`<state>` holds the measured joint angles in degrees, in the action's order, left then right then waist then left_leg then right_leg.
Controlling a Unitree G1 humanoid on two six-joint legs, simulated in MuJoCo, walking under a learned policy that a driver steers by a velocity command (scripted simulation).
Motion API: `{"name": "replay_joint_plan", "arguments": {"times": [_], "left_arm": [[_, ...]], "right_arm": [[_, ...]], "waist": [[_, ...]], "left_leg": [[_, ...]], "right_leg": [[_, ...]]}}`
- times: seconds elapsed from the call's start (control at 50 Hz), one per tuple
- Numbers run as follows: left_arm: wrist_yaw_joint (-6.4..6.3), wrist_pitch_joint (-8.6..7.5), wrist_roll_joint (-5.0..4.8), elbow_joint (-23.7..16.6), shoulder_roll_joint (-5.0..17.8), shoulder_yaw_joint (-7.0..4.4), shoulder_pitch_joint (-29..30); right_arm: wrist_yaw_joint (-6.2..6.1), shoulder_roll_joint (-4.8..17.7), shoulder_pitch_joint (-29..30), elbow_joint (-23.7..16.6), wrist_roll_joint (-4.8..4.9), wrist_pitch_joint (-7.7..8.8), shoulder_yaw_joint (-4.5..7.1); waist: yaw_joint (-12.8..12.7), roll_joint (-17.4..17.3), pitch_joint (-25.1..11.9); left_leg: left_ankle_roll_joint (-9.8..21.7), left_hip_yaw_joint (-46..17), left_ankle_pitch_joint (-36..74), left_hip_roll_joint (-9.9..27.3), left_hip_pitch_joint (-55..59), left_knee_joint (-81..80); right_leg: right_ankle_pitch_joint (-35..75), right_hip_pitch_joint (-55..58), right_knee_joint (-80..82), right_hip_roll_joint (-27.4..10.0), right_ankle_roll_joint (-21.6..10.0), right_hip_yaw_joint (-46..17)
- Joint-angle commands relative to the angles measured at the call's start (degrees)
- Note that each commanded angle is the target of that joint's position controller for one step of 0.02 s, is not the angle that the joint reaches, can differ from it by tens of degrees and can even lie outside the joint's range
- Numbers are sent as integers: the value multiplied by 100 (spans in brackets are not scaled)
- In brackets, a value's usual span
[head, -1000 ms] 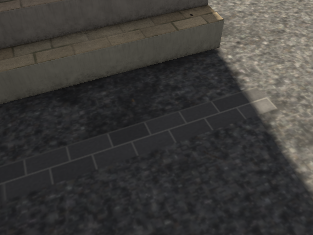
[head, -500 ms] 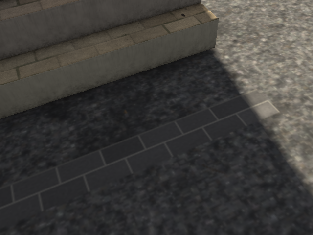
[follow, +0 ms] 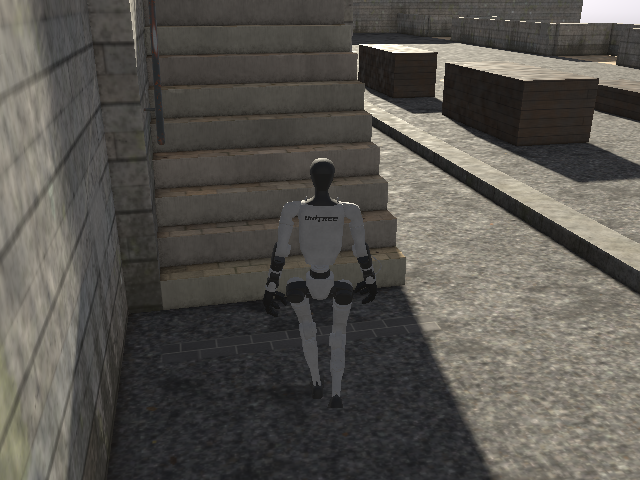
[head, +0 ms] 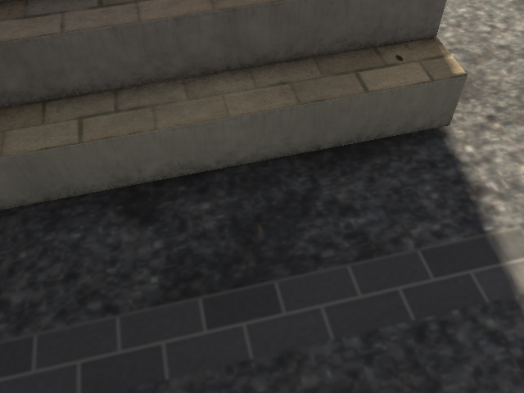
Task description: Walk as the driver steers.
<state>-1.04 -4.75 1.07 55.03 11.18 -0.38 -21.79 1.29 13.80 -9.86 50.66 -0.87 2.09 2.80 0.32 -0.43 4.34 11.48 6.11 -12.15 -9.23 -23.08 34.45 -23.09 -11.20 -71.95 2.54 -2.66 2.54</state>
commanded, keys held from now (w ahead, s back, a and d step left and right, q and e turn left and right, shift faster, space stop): w+q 0.82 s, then w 0.18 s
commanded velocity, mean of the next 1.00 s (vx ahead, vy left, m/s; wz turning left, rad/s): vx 0.50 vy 0.00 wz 0.54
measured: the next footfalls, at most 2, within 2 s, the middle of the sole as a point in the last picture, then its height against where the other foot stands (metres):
right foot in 0.48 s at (321, 388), level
left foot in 1.02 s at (194, 337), level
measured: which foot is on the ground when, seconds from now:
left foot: down 0.00-0.50, up 0.52-1.00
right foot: up 0.00-0.46, down 0.48-1.00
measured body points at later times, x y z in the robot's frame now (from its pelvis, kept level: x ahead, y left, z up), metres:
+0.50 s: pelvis +0.28 -0.04 +0.01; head +0.32 -0.02 +0.46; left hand +0.47 +0.24 -0.06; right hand +0.28 -0.33 -0.12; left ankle +0.08 +0.01 -0.70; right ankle +0.43 -0.10 -0.72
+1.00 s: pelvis +0.51 +0.06 +0.02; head +0.54 +0.09 +0.47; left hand +0.32 +0.24 -0.12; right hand +0.83 +0.02 -0.06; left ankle +0.57 +0.20 -0.70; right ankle +0.43 -0.11 -0.71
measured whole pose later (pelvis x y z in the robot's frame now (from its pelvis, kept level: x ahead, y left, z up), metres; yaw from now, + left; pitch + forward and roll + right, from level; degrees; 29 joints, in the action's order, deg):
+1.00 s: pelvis +0.51 +0.06 +0.02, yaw +34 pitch +2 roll -1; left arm -0.1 -4.5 1.2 53.3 12.9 -1.5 -26.5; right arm 4.1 13.0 1.6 40.2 -2.9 1.4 0.4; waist -4.8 -0.6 3.0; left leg 7.1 3.7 -8.8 0.1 -29.9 33.3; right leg -21.8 5.3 -15.4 -1.2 0.9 13.7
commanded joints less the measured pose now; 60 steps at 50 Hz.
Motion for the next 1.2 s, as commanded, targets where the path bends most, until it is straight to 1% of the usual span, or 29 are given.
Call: {"name": "replay_joint_plan", "arguments": {"times": [0.02, 0.06, 0.12, 0.18, 0.24, 0.36, 0.42, 0.46, 0.48, 0.5, 0.52, 0.54, 0.56, 0.58, 0.6, 0.64, 0.7, 0.84, 0.92, 0.98, 1.0, 1.02, 1.04, 1.06, 1.08, 1.1, 1.12, 1.16, 1.2], "left_arm": [[89, -210, 41, -817, 934, -192, 460], [98, 30, 167, -835, 758, -155, 354], [118, 217, 189, -1019, 605, -120, 629], [139, 269, 161, -1358, 701, -149, 1516], [174, 297, 145, -1561, 737, -152, 2067], [256, 209, 94, -2001, 733, -63, 3082], [238, 120, 32, -2044, 856, -72, 2803], [130, 49, -5, -1684, 1154, -198, 1551], [36, -31, 48, -1496, 1389, -287, 651], [-79, -42, 189, -1448, 1804, -387, -289], [-67, 48, 187, -1497, 2056, -470, 19], [-19, 106, 132, -1583, 1487, -428, 485], [9, 102, 85, -1627, 1020, -319, 789], [38, 84, 107, -1560, 840, -268, 893], [34, 42, 93, -1459, 826, -255, 810], [69, -66, 27, -1279, 834, -263, 605], [115, -198, -39, -1123, 868, -296, 394], [129, -166, 0, -807, 914, -316, -66], [81, -99, 6, -520, 1056, -327, -502], [54, 2, 11, -304, 1214, -329, -651], [43, 48, 5, -262, 1288, -332, -667], [37, 79, -38, -283, 1249, -299, -621], [76, 51, -138, -547, 943, -194, -574], [169, 37, -159, -769, 566, -135, -865], [126, 55, -76, -799, 1137, -313, -173], [154, 2, -140, -886, 993, -277, 152], [174, -15, -134, -824, 880, -247, 144], [199, 155, -8, -561, 705, -226, -271], [280, 275, 50, -478, 622, -253, -313]], "right_arm": [[-60, 630, -624, -34, 26, -9, 211], [-92, 553, -637, -10, 55, 112, 148], [-91, 805, -899, 54, 77, 233, 191], [-100, 801, -1360, 111, 100, 197, 189], [-123, 829, -1799, 140, 100, 157, 199], [-209, 880, -2250, 119, -8, 126, 208], [-267, 1007, -1939, 2, -25, 133, 246], [-210, 1139, -1506, -117, 1, 187, 268], [-135, 1103, -1370, -174, 66, 254, 260], [-124, 599, -1546, -357, 118, 309, 135], [-139, 496, -2171, -518, 235, 262, 114], [-196, 897, -2039, -282, 24, 146, 150], [-132, 883, -1554, -303, -41, 107, 162], [-82, 756, -1341, -360, -37, 82, 152], [-26, 696, -1198, -419, -97, 28, 153], [70, 579, -1190, -461, -139, -97, 128], [169, 481, -666, -724, -144, -170, 92], [330, 275, 806, -1275, -110, -98, -72], [330, 252, 1353, -1437, -159, -68, -142], [239, 365, 1056, -1295, -232, -8, -110], [200, 461, 526, -1110, -251, 44, -61], [144, 613, -376, -765, -310, 109, 20], [45, 1085, -1276, -571, -421, 131, 164], [-35, 1518, -1471, -527, -296, 89, 272], [-98, 1451, -1496, -509, -85, 56, 291], [-110, 1213, -1066, -423, -30, 95, 233], [-86, 908, -777, -419, -31, 140, 156], [-83, 564, -413, -389, -17, 238, 55], [-76, 547, -520, -266, 6, 363, 40]], "waist": [[21, 533, -75], [-269, 577, -4], [-247, 228, -86], [92, -75, -4], [376, -233, -154], [688, -430, -91], [412, -555, -162], [-187, -437, -701], [-630, -197, -1234], [-801, 623, -2161], [-275, 2019, -2601], [-125, 861, -1666], [-149, 213, -974], [-64, 44, -582], [-7, 275, -434], [74, 560, -387], [78, 570, -326], [-195, 497, -50], [-334, 486, 123], [-122, 615, -170], [115, 617, -520], [488, 462, -1051], [812, -128, -1824], [539, -1177, -2368], [711, -401, -2026], [462, -327, -1201], [222, -158, -812], [-173, -195, -557], [-259, -274, -483]], "left_leg": [[1051, -3778, -473, 2310, 1880, -2416], [781, -3024, 621, 1882, 1002, -2447], [598, -2433, 1457, 1494, 682, -2446], [221, -2418, 1651, 1342, 1034, -2433], [-19, -2542, 1968, 1332, 1770, -2211], [105, -2867, 2814, 1431, 2710, -1715], [-40, -3016, 3248, 1524, 2525, -1404], [-327, -2873, 4161, 1243, 1998, -361], [-459, -2648, 3592, 933, 1372, 775], [-508, -2062, 884, 611, 598, 2345], [-638, -1497, -2040, -82, -876, 3592], [-633, -1426, -1514, 557, -1392, 4031], [-678, -1318, -966, 735, -1317, 3894], [-723, -1249, -728, 895, -1198, 3660], [-751, -1215, -655, 1051, -1097, 3445], [-782, -1087, -566, 1109, -977, 3375], [-794, -1031, -137, 1219, -1465, 3250], [-804, -546, 1224, 1224, -1507, 1346], [-618, -244, 791, 1086, -1164, 259], [-329, 7, 16, 682, -334, -208], [-210, 36, -75, 489, 361, -490], [-64, -70, 178, 463, 1670, -799], [317, -1566, -438, 1733, 3509, -835], [975, -4291, 62, 3361, 4688, -1288], [839, -4058, 639, 3114, 4301, -1477], [647, -3056, 1311, 2822, 3460, -1602], [409, -2542, 1745, 2548, 2733, -1806], [110, -1798, 1928, 2228, 1834, -2212], [56, -1415, 2138, 2117, 1576, -2480]], "right_leg": [[506, -2808, -590, -532, -29, -665], [498, -2106, 108, -739, 183, -657], [906, -2016, 886, -824, 394, -420], [1765, -2583, 1739, -829, 531, -313], [2255, -3006, 2257, -717, 552, -338], [2006, -3206, 3291, -348, 463, -298], [1827, -2155, 4011, -174, 270, -384], [1621, -220, 4487, 74, 45, -319], [1667, 1164, 4635, -379, -151, -680], [667, 2489, 4619, -1960, -377, -2153], [284, 3127, 5390, -2936, -1100, -4825], [-377, 2258, 5494, -2727, -1062, -4521], [-125, 1476, 5601, -2390, -936, -3512], [599, 891, 5789, -2116, -801, -2751], [1068, 583, 5902, -1903, -703, -2209], [1873, 333, 6047, -1718, -620, -1550], [2535, 451, 6261, -1748, -671, -942], [3164, 584, 6373, -1487, -495, 297], [3535, 1148, 6311, -1732, -504, 407], [5678, 1606, 5343, -1820, -461, 607], [6163, 1609, 4567, -1786, -424, 710], [5744, 1082, 3471, -1634, -328, 890], [3768, -499, 1772, -1365, -180, 940], [-959, -2455, -104, -353, 11, 714], [-526, -2897, -418, -490, -68, -178], [78, -2946, -135, -727, -114, -289], [355, -2639, 325, -863, -106, -291], [518, -1944, 697, -934, -16, -313], [736, -1811, 806, -829, 18, -320]]}}
Over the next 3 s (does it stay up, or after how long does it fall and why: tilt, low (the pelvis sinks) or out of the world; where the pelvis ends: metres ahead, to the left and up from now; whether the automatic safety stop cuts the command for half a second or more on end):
stays up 0.85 0.24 0.03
